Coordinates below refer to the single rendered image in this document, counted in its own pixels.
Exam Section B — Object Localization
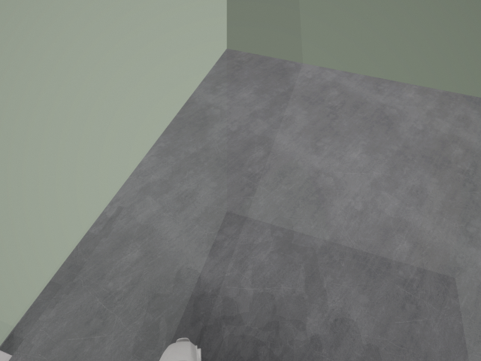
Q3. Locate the left robot thigh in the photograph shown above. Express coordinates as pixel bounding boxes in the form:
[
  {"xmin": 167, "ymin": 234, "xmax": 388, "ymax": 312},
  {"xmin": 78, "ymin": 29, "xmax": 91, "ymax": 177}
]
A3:
[{"xmin": 159, "ymin": 341, "xmax": 201, "ymax": 361}]

